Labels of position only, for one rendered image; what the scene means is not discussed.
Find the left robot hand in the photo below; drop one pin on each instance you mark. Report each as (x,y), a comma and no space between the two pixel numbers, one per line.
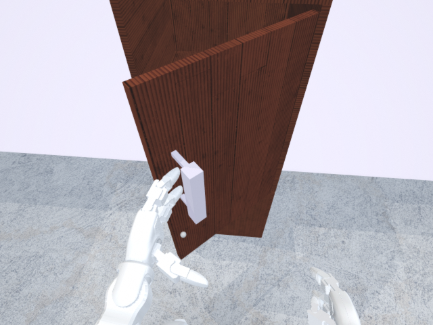
(147,228)

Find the cupboard door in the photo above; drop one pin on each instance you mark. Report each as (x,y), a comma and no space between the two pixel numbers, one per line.
(228,109)

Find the left robot forearm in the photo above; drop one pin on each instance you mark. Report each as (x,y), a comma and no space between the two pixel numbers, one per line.
(129,295)

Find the handle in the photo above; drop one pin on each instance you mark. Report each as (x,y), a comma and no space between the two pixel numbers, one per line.
(193,184)

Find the right robot hand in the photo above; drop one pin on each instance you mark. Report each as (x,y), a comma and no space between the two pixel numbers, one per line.
(338,309)

